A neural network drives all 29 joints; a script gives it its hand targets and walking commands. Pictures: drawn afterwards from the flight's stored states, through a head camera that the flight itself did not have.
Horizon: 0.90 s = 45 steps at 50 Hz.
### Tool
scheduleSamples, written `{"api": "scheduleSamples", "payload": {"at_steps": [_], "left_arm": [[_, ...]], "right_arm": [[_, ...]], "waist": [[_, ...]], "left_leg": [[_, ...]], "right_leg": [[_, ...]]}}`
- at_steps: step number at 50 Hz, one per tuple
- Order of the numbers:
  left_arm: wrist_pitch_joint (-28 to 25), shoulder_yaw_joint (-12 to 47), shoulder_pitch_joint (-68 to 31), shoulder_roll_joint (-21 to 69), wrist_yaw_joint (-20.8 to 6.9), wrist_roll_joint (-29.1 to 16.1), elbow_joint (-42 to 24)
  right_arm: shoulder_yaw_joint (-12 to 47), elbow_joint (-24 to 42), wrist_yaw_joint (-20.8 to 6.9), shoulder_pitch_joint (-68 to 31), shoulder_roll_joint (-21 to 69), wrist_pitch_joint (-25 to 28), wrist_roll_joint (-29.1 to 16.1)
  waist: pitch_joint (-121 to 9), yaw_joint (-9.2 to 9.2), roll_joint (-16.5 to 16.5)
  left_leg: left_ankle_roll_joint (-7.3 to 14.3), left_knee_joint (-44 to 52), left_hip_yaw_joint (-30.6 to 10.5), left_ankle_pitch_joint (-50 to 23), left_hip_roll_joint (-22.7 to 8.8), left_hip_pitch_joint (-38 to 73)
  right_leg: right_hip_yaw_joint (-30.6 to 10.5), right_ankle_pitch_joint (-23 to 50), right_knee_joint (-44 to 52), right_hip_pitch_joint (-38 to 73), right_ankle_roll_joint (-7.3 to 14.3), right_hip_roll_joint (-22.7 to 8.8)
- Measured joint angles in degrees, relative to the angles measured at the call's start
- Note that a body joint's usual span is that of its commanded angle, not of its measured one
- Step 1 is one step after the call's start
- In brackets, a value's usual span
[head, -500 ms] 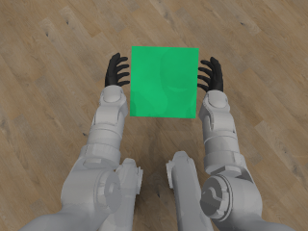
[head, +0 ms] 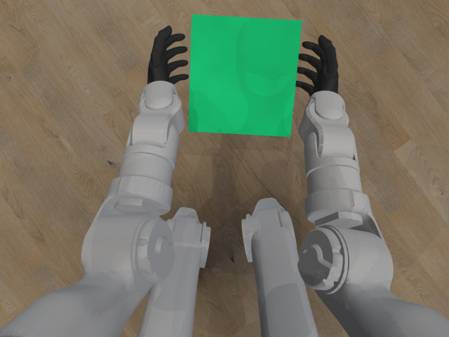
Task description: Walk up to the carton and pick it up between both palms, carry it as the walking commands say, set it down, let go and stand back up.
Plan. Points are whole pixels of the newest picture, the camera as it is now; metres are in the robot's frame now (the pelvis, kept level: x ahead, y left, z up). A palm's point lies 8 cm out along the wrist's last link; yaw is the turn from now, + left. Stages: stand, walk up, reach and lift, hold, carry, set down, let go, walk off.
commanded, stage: set down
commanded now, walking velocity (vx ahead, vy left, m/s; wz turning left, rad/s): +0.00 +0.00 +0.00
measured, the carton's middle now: (239, 84) +0.53 -0.07 -0.20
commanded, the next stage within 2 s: none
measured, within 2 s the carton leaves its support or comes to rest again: rests again in 1.98 s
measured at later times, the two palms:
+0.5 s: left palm (173, 86) +0.54 +0.06 -0.20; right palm (306, 97) +0.50 -0.19 -0.20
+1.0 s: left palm (174, 89) +0.55 +0.07 -0.26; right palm (297, 98) +0.51 -0.19 -0.26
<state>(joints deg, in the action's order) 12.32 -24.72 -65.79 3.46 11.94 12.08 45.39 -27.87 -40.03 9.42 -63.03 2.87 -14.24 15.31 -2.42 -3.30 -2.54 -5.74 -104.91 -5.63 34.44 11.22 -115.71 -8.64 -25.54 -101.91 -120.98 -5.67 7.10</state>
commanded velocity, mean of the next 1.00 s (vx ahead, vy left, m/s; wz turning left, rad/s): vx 0.00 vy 0.00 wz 0.00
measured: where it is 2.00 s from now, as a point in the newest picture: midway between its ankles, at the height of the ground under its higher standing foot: (227, 263)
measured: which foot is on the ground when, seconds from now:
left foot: down 0.00-1.00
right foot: down 0.00-1.00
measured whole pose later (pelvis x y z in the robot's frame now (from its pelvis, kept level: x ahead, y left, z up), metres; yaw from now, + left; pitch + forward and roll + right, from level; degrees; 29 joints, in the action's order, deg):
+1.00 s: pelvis +0.01 +0.01 -0.08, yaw +1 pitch +43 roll -1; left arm 10.2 -14.1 -81.3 -6.5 12.1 4.0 57.3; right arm -26.7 -49.3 3.6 -75.3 -6.6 -12.2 8.8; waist 14.1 -5.2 -3.3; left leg -5.1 -122.7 -5.2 39.1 13.3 -126.4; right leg -5.4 -31.8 -118.5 -129.7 -6.0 3.8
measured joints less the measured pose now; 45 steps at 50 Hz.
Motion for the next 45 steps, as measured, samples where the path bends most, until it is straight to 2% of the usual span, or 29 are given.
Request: {"api": "scheduleSamples", "payload": {"at_steps": [26, 31, 45], "left_arm": [[-0.80, 3.86, -9.61, -4.99, 0.64, -4.22, 4.50], [-0.89, 5.17, -11.28, -5.67, 0.66, -5.05, 6.22], [-1.46, 8.84, -15.25, -9.23, -0.08, -6.16, 11.35]], "right_arm": [[1.17, -2.13, -1.43, -7.60, -4.73, 0.02, -2.75], [1.30, -3.13, -1.86, -8.28, -6.05, 0.16, -3.68], [0.17, -8.97, -5.52, -12.21, -8.77, 1.70, -5.13]], "waist": [[8.04, -0.61, -0.83], [10.44, -0.96, -0.71], [15.37, -1.65, -0.23]], "left_leg": [[-0.61, -10.05, 0.51, 1.76, 1.52, -9.75], [-0.69, -11.93, 0.43, 2.36, 2.24, -9.92], [-0.12, -16.54, -0.27, 4.04, 2.52, -10.69]], "right_leg": [[0.40, -1.69, -9.63, -9.41, -0.99, 0.23], [0.83, -2.80, -11.73, -9.36, -0.86, -0.61], [3.14, -5.35, -15.41, -8.94, -0.36, -2.68]]}}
